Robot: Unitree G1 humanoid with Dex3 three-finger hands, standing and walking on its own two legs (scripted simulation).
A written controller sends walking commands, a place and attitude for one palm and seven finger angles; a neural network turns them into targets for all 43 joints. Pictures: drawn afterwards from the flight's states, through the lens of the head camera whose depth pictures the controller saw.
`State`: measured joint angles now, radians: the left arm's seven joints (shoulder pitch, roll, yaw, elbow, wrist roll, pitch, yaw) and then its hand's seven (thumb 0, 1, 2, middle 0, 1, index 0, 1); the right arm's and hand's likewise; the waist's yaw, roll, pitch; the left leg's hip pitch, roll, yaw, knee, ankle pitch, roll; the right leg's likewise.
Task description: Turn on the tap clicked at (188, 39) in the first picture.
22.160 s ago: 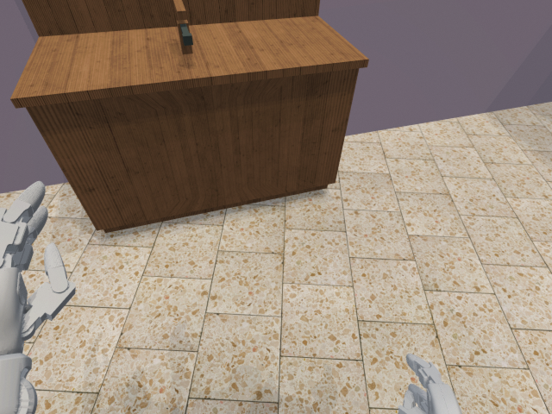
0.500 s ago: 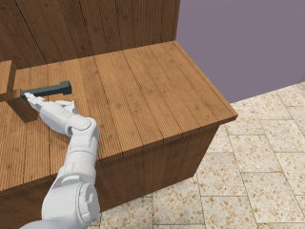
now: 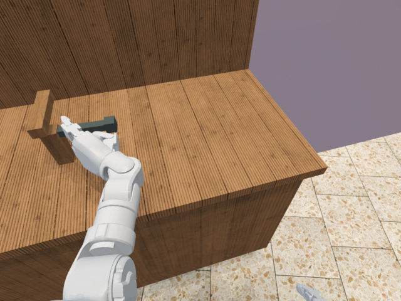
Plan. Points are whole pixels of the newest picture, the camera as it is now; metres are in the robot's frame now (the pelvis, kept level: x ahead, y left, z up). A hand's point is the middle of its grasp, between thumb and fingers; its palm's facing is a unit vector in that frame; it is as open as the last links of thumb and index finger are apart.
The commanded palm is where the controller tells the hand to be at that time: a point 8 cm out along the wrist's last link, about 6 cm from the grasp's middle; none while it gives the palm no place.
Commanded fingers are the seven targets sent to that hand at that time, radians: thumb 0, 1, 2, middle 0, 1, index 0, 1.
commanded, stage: lift the hand up off the lever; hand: left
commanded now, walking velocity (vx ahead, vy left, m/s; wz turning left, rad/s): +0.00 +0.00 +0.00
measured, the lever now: (110, 124) +0.49 +0.23 +0.09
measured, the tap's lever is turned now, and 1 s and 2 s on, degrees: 86 86 86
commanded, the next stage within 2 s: draw the hand back beside the body in 1.22 s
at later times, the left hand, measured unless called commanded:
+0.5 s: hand (110, 135) +0.40 +0.20 +0.13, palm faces +0.81 -0.58 -0.08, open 7.8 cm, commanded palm +0.35 +0.21 +0.14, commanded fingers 0.00 0.90 0.90 -0.15 -0.15 -0.15 -0.15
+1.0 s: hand (105, 129) +0.40 +0.20 +0.15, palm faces +0.81 -0.59 -0.06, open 7.8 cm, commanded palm +0.35 +0.21 +0.16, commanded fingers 0.00 0.90 0.90 -0.15 -0.15 -0.15 -0.15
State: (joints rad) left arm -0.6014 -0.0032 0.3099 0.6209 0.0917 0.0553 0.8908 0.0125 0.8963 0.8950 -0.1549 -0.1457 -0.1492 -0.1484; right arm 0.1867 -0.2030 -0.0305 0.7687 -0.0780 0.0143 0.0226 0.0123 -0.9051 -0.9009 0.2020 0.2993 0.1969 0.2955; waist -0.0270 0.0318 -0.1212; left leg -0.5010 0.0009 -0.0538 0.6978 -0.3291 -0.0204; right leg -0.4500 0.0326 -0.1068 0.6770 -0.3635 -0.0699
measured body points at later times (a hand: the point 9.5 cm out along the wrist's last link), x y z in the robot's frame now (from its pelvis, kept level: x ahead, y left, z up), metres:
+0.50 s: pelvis +0.00 -0.01 +0.01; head +0.00 -0.02 +0.46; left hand +0.36 +0.22 +0.14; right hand +0.14 -0.24 -0.12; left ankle +0.01 +0.13 -0.72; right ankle -0.01 -0.07 -0.72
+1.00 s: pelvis +0.00 +0.00 +0.01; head +0.00 -0.02 +0.46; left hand +0.36 +0.23 +0.16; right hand +0.15 -0.24 -0.11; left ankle +0.01 +0.13 -0.72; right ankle -0.01 -0.07 -0.72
